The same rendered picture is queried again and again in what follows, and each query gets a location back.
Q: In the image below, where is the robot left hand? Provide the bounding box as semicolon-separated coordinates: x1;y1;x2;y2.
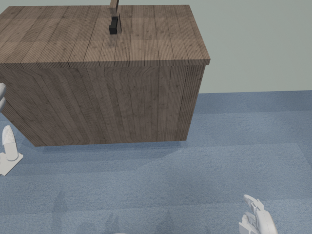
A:
0;83;23;176

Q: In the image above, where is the robot right hand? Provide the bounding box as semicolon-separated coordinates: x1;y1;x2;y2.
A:
239;195;278;234

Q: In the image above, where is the counter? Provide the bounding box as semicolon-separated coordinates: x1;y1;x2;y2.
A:
0;0;211;147

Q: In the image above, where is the tap lever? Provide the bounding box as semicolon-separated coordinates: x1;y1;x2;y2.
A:
109;17;118;35

